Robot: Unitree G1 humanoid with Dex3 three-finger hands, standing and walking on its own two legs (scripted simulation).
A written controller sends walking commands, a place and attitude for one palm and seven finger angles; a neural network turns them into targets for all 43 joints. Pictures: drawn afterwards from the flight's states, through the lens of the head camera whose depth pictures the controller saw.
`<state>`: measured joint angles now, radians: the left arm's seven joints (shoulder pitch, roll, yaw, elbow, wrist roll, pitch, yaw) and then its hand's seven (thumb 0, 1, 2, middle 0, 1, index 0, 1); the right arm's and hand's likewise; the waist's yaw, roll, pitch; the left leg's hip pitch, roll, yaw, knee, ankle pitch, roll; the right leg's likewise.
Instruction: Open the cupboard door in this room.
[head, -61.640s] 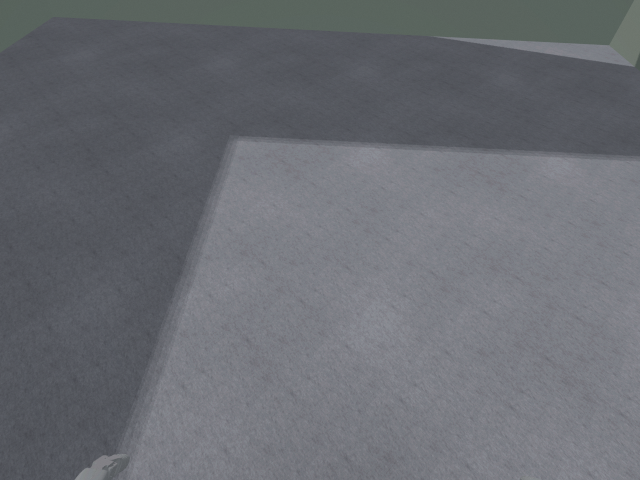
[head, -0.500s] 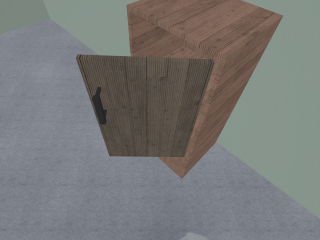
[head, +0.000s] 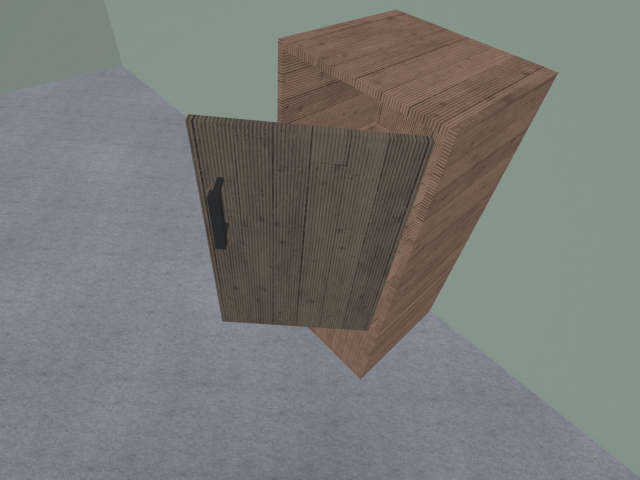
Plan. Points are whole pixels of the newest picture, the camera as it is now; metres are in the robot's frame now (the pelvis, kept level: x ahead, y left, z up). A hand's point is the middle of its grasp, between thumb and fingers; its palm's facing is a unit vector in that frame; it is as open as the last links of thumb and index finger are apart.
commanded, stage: come to a stop and stand still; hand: left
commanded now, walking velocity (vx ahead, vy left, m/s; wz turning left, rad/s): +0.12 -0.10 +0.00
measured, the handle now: (220, 214) +0.54 +0.22 -0.02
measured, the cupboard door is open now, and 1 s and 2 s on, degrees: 45 45 45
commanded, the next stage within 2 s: look again from close up in 0.22 s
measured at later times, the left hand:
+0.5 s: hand out of the picture -0.03 +0.14 -0.17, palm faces +0.01 -0.99 -0.14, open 7.4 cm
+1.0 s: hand out of the picture +0.13 +0.20 -0.10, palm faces +0.17 -0.96 -0.21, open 7.4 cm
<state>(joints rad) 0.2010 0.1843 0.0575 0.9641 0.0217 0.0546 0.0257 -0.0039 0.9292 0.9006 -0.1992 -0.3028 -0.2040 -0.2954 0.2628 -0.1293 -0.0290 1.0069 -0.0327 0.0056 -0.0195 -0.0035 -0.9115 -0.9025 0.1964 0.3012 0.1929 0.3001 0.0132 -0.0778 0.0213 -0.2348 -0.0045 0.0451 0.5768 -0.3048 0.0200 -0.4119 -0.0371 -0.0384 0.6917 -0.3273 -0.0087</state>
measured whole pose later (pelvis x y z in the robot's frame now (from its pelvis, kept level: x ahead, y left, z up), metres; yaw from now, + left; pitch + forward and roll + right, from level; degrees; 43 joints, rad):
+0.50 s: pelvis +0.00 +0.00 +0.00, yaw -1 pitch +0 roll -1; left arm 0.37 0.09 -0.02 1.11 0.02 -0.03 0.04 0.00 0.91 0.90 -0.20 -0.30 -0.20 -0.30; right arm 0.30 -0.15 0.00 1.07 -0.02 -0.01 -0.02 0.01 -0.93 -0.90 0.20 0.30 0.20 0.30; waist -0.01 0.02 0.03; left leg -0.28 0.03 0.04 0.59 -0.31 0.01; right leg -0.18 0.02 -0.03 0.53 -0.35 -0.02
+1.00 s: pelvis +0.01 +0.01 +0.01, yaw -2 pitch +1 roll +1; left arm 0.43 0.18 0.04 0.42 -0.08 0.00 0.09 0.02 0.90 0.89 -0.20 -0.31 -0.21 -0.30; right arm 0.31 -0.18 0.01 0.94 0.02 -0.16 -0.06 0.01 -0.92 -0.90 0.20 0.30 0.20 0.30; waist 0.01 -0.03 0.00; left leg -0.24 -0.01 0.08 0.51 -0.28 0.02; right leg -0.20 -0.02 -0.01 0.56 -0.35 -0.01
